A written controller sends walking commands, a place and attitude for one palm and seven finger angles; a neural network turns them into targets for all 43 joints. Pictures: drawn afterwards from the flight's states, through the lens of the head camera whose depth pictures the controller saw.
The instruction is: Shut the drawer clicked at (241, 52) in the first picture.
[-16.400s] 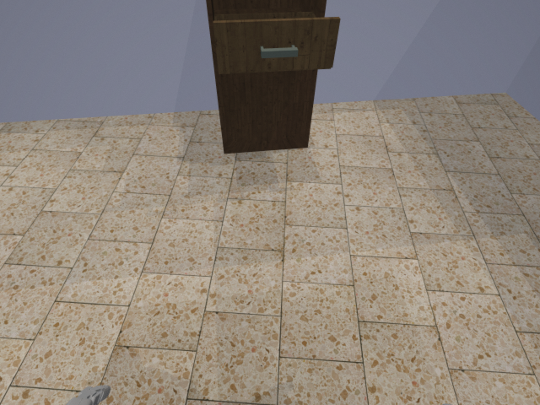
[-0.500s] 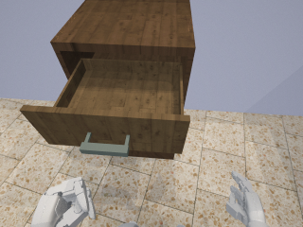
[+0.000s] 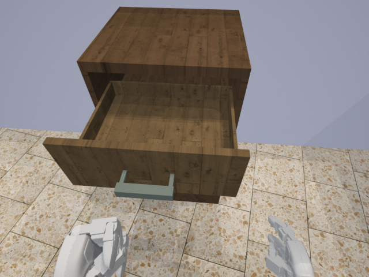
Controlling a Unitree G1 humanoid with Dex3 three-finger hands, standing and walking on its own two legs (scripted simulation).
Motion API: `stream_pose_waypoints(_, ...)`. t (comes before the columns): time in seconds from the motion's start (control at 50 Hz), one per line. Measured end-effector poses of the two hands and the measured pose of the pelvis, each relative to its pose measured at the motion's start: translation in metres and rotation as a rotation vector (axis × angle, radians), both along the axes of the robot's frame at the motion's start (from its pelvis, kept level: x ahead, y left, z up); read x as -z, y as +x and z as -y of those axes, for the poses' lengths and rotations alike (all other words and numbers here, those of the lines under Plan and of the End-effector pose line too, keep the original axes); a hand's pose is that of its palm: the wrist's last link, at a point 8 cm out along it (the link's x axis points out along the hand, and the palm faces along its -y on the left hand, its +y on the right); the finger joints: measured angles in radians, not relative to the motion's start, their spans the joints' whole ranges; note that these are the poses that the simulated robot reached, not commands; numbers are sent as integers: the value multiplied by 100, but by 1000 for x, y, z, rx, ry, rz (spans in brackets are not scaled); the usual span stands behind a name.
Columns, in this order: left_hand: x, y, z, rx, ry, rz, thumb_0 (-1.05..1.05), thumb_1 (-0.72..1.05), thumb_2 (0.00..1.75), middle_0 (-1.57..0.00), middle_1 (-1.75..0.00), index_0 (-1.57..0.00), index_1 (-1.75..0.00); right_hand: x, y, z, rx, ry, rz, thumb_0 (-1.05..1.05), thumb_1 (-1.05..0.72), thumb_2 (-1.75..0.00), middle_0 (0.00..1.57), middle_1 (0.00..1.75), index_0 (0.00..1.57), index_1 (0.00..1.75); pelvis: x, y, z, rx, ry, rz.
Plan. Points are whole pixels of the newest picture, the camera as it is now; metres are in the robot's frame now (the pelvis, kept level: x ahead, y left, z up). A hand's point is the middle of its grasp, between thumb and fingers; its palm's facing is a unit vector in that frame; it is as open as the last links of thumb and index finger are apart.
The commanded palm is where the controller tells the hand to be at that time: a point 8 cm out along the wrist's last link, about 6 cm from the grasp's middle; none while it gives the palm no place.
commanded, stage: raise the hand and make a fist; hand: left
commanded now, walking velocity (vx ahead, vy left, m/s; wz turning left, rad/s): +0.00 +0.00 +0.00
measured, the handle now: (146, 183) +0.32 +0.12 +0.01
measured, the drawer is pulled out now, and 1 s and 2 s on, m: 0.28 0.28 0.28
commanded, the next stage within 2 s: bring the fist close to the handle in 0.24 s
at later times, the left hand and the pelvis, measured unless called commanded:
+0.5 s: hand (131, 261) +0.14 +0.10 +0.09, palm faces +0.01 -1.00 +0.01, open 3.3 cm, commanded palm +0.11 +0.15 +0.10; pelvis +0.00 -0.01 -0.01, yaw +0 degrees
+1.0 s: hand (149, 235) +0.20 +0.09 +0.05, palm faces +0.02 -1.00 +0.00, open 3.3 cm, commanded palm +0.17 +0.14 +0.05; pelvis +0.00 -0.03 -0.02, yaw +0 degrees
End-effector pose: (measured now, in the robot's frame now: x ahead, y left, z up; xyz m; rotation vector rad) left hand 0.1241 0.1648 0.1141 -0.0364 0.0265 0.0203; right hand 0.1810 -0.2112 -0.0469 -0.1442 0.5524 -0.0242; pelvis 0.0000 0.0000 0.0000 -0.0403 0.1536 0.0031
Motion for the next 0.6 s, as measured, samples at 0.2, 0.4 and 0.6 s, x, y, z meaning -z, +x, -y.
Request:
stream_pose_waypoints(0.2,2,1,-5,-3,37,-47,2,91,90,-140,-160,-140,-160,1,3,7,38,-1,-11,1,-91,-90,20,30,20,30,0,6,0,10,2,-15)
stream_pose_waypoints(0.4,5,-4,9,17,11,-30,2,91,90,-140,-160,-140,-160,-2,13,8,3,-7,18,1,-91,-90,20,30,20,30,3,3,6,-4,3,-19)
stream_pose_waypoints(0.6,29,6,9,-6,23,-32,2,91,90,-140,-160,-140,-160,8,10,17,-8,-25,-1,1,-91,-90,20,30,20,30,11,-2,17,-7,5,-45)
